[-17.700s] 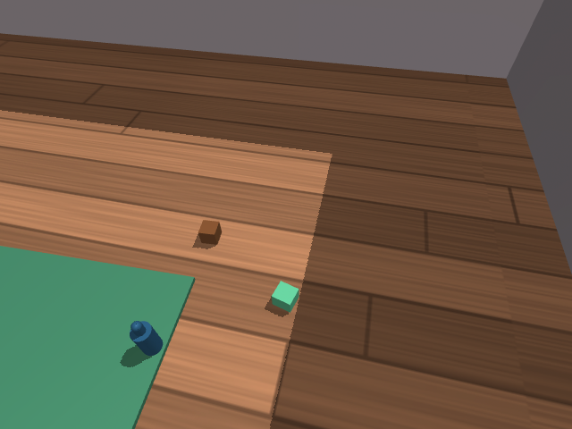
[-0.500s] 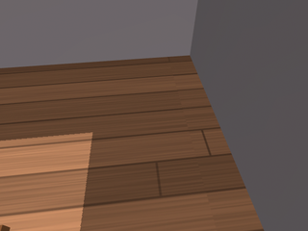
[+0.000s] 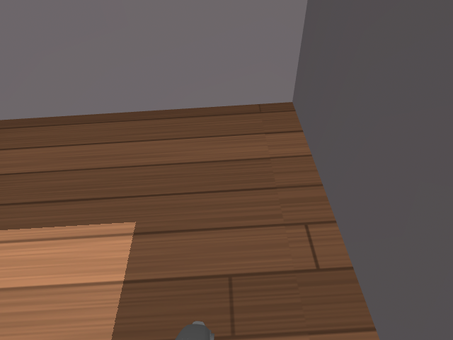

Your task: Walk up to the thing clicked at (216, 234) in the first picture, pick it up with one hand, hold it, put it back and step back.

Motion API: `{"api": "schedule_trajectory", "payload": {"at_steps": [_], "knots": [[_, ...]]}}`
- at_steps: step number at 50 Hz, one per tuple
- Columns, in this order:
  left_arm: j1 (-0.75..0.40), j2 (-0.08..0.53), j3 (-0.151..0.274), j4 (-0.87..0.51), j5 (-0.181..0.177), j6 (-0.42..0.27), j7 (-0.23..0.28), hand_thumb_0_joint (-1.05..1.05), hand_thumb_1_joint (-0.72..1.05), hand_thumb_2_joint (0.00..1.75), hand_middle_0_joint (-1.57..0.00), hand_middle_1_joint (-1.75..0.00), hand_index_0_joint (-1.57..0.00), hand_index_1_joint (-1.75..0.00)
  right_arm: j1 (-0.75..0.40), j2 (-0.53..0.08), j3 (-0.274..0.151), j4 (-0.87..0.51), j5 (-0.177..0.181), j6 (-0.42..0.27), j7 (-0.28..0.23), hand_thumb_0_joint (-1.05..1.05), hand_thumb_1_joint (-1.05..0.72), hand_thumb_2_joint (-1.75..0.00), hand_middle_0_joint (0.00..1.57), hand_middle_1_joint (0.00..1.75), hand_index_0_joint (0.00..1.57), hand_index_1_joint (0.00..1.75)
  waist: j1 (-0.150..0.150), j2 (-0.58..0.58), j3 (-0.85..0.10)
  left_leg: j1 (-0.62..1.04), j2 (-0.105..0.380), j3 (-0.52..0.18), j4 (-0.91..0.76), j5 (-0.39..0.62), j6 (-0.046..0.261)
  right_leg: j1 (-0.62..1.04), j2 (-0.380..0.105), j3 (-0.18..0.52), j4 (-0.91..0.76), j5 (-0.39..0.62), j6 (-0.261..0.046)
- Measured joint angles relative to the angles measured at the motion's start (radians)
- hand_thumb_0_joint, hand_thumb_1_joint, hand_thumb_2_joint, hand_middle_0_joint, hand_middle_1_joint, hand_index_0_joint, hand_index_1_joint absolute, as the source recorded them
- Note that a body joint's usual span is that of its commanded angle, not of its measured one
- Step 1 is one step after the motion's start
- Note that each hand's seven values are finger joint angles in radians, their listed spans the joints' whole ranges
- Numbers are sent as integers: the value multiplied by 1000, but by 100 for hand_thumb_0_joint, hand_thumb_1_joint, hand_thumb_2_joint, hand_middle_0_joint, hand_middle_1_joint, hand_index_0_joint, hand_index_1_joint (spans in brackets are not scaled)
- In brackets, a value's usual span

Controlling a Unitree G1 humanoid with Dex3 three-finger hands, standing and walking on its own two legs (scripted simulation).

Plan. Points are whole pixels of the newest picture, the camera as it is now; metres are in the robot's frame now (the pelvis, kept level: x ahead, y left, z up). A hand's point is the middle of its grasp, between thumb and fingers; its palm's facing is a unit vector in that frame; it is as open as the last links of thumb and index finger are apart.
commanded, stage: walk up
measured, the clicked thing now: out of the picture +0.12 +0.97 -0.74
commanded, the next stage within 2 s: none
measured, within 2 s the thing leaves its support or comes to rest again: neither
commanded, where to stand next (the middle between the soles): +1.22 +0.08 m, yaw +1 degrees
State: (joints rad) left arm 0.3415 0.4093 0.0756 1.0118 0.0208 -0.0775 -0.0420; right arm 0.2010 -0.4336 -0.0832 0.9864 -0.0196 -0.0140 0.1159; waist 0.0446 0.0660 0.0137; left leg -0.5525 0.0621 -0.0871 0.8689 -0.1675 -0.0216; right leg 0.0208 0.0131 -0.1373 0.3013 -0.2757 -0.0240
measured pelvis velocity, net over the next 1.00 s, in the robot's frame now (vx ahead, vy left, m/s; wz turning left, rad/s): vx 0.56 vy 0.05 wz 0.05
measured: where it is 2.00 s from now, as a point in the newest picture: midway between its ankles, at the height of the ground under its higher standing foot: (227, 207)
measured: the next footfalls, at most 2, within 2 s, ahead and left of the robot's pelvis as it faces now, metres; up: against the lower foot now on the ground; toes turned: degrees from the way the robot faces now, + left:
left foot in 0.16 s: +0.26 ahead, +0.17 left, +0.00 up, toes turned +7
right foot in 0.56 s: +0.51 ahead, -0.12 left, +0.00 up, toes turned -4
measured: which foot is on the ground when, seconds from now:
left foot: up 0.00-0.14, down 0.16-0.58, up 0.60-0.96, down 0.98-1.00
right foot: down 0.00-0.20, up 0.22-0.54, down 0.56-1.00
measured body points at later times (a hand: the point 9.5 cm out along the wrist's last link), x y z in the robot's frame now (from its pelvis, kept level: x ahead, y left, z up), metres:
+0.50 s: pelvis +0.29 +0.03 -0.01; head +0.31 +0.02 +0.44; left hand +0.41 +0.35 -0.11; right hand +0.34 -0.30 -0.13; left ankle +0.22 +0.16 -0.74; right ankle +0.44 -0.12 -0.72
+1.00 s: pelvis +0.56 +0.05 -0.02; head +0.58 +0.07 +0.42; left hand +0.54 +0.38 -0.15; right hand +0.69 -0.27 -0.11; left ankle +0.66 +0.16 -0.74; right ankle +0.48 -0.11 -0.74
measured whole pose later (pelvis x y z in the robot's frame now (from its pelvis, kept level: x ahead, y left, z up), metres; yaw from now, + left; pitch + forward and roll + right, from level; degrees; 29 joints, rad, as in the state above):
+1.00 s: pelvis +0.56 +0.05 -0.02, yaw +3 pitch -2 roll -2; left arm 0.38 0.45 0.05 0.92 0.01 -0.07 -0.05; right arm 0.21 -0.42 -0.08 0.89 -0.03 -0.05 0.10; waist 0.06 -0.02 0.07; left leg -0.44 0.07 0.06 0.63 -0.15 0.02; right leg -0.11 -0.08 -0.09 0.62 -0.46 0.00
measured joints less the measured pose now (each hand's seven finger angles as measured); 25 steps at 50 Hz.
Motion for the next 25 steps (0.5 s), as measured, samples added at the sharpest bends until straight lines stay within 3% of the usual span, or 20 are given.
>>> {"api": "schedule_trajectory", "payload": {"at_steps": [5,8,10,13,15,18,22,25], "knots": [[-18,4,-2,-31,1,-6,-8,1,90,90,-21,-30,-21,-30,-8,10,8,-12,-12,9,13,1,-90,-90,20,30,20,30,-4,-27,31,35,52,57,-228,29,17,79,-2,-35,2,-91,26],[-18,14,-10,-41,-3,0,-8,1,90,90,-21,-30,-21,-30,-22,20,3,-17,-18,5,5,1,-90,-90,20,30,20,30,1,-64,35,95,33,112,-288,51,32,103,-40,-38,68,-188,48],[-34,18,-11,-36,-9,17,1,1,90,90,-21,-30,-21,-30,-45,42,-2,-32,-29,-14,-7,1,-90,-90,20,30,20,30,-5,-125,64,121,-15,156,-249,7,28,48,-120,-18,269,-233,23],[-60,-10,-35,-38,-23,35,7,1,90,90,-21,-30,-21,-30,-39,47,-10,-87,-13,-49,-25,1,-90,-90,20,30,20,30,-43,-84,82,163,-3,144,-227,-68,40,-168,-49,107,721,-220,-11],[-78,-5,-49,-47,-31,31,4,1,90,90,-21,-30,-21,-30,-15,56,1,-100,1,-55,-40,1,-90,-90,20,30,20,30,-58,-81,79,236,-2,148,-291,-72,38,-296,-27,152,853,-168,-23],[-106,10,-46,-84,-42,21,-4,1,90,90,-21,-30,-21,-30,37,58,19,-101,12,-59,-54,0,-90,-90,20,30,20,30,-66,-94,65,342,-15,160,-382,-81,30,-439,-51,181,817,-93,-14],[-139,28,-33,-125,-35,17,-23,1,90,90,-20,-30,-21,-30,82,44,26,-89,7,-57,-56,0,-90,-90,21,30,20,30,-67,-101,62,451,-24,178,-427,-134,23,-532,-105,160,566,-13,13],[-152,32,-24,-126,-23,12,-37,1,91,90,-20,-30,-20,-30,99,22,23,-88,4,-58,-51,1,-90,-90,21,30,20,30,-78,-83,63,508,-14,184,-404,-206,9,-534,-117,129,384,91,12]]}}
